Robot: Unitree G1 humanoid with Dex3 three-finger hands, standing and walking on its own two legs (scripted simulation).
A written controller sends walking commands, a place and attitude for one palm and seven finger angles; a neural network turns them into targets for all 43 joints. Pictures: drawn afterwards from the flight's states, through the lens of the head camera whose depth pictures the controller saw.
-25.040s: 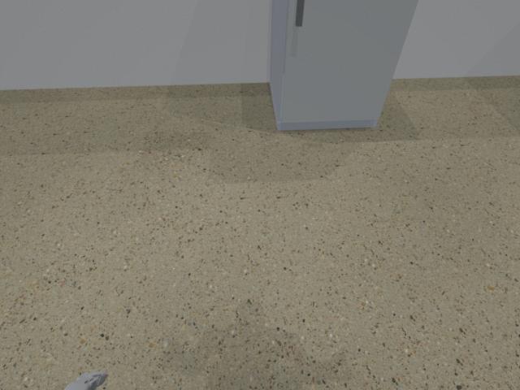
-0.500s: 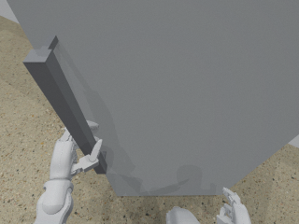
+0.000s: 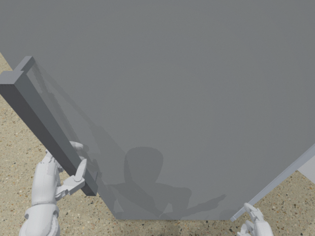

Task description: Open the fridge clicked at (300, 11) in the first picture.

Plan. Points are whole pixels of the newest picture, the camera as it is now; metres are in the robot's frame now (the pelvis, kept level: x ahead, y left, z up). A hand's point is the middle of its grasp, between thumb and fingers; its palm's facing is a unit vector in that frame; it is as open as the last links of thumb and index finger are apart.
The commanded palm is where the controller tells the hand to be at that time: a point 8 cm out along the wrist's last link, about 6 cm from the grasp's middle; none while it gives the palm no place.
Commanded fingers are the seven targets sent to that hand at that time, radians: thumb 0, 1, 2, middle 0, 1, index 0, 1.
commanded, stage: walk backward, drawing the door open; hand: left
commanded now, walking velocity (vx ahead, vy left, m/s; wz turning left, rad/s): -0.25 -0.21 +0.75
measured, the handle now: (70, 146) +0.28 +0.21 +0.12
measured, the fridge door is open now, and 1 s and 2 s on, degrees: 55 75 70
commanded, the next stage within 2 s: stop walking and hold the door back in 0.26 s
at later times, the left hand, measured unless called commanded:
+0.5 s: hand out of the picture +0.03 +0.11 +0.08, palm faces +0.62 -0.70 -0.35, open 6.5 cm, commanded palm +0.02 +0.17 +0.07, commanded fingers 0.00 0.90 0.90 -0.45 -1.40 -0.45 -1.40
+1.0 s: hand out of the picture +0.06 +0.11 +0.09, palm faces +0.71 -0.65 -0.27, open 6.2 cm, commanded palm +0.03 +0.18 +0.07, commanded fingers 0.00 0.90 0.90 -0.45 -1.40 -0.45 -1.40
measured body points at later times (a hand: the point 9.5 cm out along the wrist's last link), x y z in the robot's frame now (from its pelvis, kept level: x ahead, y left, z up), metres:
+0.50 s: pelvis -0.09 -0.17 +0.00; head -0.05 -0.21 +0.45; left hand +0.00 +0.14 +0.10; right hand +0.15 -0.33 -0.12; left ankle -0.16 -0.03 -0.63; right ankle +0.00 -0.22 -0.74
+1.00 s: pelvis -0.19 -0.30 -0.01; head -0.15 -0.30 +0.44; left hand +0.02 +0.15 +0.10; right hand -0.01 -0.49 -0.15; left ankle -0.23 -0.16 -0.73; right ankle -0.10 -0.38 -0.71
